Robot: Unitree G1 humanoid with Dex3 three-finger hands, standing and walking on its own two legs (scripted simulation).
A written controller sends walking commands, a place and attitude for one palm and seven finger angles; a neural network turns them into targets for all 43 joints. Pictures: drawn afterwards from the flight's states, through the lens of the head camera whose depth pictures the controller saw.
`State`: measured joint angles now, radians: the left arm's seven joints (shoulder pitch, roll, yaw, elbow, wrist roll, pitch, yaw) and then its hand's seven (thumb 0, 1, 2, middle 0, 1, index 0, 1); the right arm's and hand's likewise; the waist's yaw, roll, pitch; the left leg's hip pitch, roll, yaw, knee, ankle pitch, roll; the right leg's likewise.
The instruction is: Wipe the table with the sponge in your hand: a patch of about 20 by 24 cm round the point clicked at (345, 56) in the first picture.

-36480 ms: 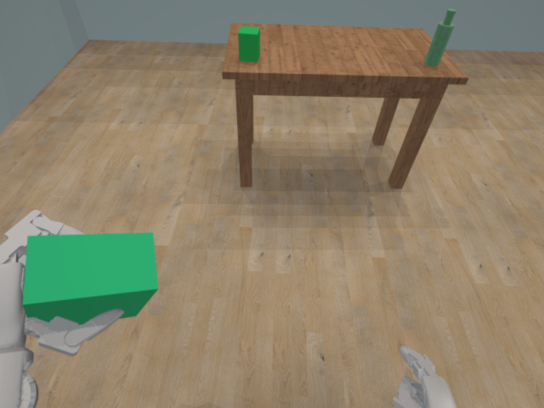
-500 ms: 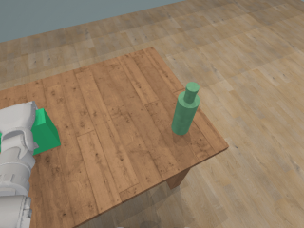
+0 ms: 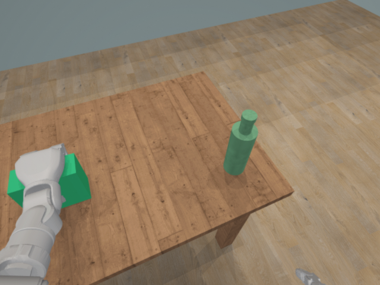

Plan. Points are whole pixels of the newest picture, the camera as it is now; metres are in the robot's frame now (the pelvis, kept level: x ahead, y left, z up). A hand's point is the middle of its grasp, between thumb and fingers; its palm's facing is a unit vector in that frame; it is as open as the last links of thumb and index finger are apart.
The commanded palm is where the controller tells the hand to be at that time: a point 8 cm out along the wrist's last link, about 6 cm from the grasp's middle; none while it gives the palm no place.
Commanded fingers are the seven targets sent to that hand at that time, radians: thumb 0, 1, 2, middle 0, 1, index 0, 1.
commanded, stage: wipe back along the first lane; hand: left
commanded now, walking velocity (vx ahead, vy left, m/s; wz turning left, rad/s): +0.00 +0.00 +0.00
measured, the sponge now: (56, 189) +0.32 +0.35 -0.05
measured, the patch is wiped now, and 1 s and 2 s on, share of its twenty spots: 1.00 1.00 1.00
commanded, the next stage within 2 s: lift the sponge slowly off the table in 0.88 s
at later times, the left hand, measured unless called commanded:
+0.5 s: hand (54, 196) +0.29 +0.32 -0.01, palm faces -0.07 -0.01 -1.00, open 10.5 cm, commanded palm +0.25 +0.30 +0.02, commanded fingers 0.00 0.10 1.30 -1.20 -1.60 -1.20 -1.60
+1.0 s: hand (55, 221) +0.24 +0.30 -0.01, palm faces -0.06 -0.03 -1.00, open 10.5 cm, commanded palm +0.20 +0.28 +0.03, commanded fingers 0.00 0.10 1.30 -1.20 -1.60 -1.20 -1.60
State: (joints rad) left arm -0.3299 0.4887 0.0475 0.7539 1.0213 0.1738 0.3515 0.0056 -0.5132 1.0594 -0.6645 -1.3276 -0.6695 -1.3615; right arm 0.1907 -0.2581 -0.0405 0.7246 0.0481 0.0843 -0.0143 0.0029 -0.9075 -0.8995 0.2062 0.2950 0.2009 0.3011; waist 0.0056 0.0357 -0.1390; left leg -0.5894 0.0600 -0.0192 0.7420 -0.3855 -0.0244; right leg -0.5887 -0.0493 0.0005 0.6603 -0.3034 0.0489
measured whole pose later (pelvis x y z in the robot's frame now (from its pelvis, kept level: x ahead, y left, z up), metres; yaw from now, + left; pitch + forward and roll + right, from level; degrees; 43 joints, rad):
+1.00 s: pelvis +0.01 -0.01 +0.01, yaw +1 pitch +7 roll -1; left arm 0.08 0.37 -0.05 0.29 1.02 0.30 0.32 0.00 -0.50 1.06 -0.65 -1.34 -0.65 -1.38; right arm 0.11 -0.24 -0.02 0.66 0.03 0.03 -0.04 0.01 -0.91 -0.90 0.21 0.30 0.20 0.30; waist 0.08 0.04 -0.12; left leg -0.44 0.05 -0.03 0.70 -0.39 -0.04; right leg -0.45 -0.06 -0.01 0.65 -0.33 0.04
